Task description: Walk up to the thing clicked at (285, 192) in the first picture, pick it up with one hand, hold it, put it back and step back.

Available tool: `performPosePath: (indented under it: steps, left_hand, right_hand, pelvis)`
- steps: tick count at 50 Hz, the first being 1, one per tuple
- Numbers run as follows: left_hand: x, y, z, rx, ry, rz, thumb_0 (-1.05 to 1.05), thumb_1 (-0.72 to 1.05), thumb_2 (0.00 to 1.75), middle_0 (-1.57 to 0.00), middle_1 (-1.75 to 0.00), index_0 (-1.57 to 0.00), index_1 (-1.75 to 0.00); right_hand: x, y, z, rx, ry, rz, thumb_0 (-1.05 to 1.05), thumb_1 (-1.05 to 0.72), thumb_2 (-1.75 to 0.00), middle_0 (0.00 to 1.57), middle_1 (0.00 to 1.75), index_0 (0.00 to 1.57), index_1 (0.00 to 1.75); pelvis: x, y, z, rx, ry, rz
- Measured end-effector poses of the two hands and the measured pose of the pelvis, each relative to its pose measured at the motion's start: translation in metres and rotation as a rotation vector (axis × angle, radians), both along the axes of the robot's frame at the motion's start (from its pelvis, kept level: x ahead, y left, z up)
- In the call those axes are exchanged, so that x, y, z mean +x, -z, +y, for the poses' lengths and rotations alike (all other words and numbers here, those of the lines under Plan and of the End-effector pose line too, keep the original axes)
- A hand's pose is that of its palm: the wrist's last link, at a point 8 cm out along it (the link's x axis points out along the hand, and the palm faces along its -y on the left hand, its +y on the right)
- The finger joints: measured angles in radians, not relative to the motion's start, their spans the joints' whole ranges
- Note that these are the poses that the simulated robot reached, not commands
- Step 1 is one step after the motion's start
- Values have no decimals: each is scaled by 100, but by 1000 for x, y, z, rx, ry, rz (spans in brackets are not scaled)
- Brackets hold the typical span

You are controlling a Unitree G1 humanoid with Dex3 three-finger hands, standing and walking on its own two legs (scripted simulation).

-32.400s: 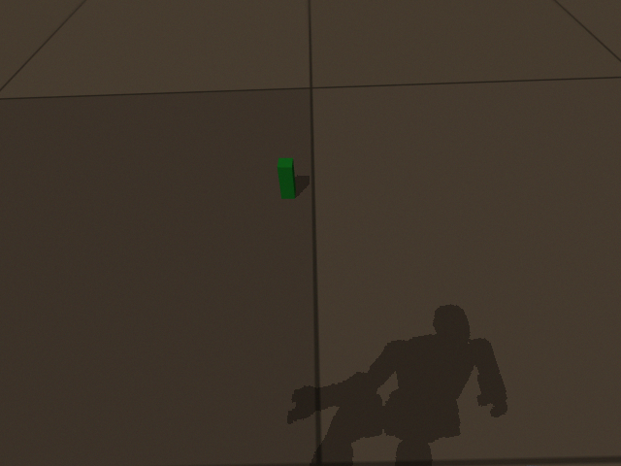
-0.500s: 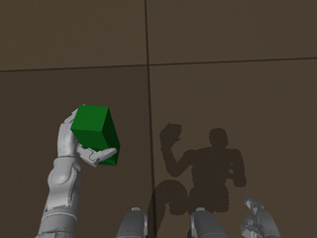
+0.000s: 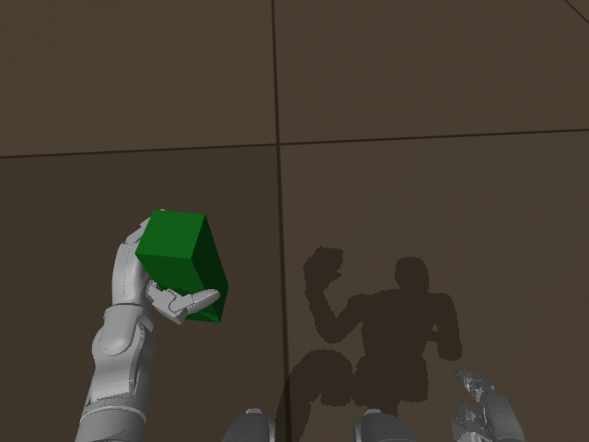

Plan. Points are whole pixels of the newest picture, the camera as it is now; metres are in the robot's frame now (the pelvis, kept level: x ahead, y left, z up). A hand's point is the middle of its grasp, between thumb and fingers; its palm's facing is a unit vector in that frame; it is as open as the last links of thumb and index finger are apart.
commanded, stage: hold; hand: left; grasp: from the side
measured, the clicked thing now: (190, 273) +0.32 +0.17 +0.03
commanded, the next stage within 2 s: none
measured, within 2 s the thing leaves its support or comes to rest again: neither
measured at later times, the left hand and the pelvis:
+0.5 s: hand (181, 263) +0.32 +0.17 +0.06, palm faces +0.01 -1.00 +0.00, open 10.5 cm; pelvis +0.00 +0.00 +0.01, yaw +0 degrees
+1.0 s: hand (181, 264) +0.32 +0.17 +0.07, palm faces +0.00 -1.00 +0.01, open 10.5 cm; pelvis +0.00 +0.00 +0.02, yaw +0 degrees
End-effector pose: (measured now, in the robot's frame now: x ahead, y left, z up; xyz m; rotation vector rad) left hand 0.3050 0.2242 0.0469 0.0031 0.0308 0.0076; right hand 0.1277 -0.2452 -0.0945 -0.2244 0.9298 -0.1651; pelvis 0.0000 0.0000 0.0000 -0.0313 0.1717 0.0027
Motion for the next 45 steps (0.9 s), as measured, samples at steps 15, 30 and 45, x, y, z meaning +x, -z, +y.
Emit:
performPosePath:
  steps: [15, 30, 45]
  left_hand:
    - [-5, -10, -1, -6, -4, -14, -1, -53, 97, -76, -115, -77, -111]
    - [-6, -20, 0, 3, 0, -18, -1, -52, 96, -76, -115, -77, -112]
    - [-9, -25, -5, -6, 16, -16, -1, -52, 96, -76, -115, -77, -111]
  right_hand:
    - [1, -6, 2, 6, -3, -11, 1, -92, -90, 20, 30, 20, 30]
    - [2, -14, 4, 9, -1, -19, 1, -92, -90, 20, 30, 20, 30]
    - [0, -17, 0, 12, -2, -24, 1, -92, -90, 20, 30, 20, 30]
  pelvis:
    - [0, -7, 0, 5, 0, -29]
    - [2, -13, 1, 6, 1, -56]
    - [0, -17, -2, 10, 0, -70]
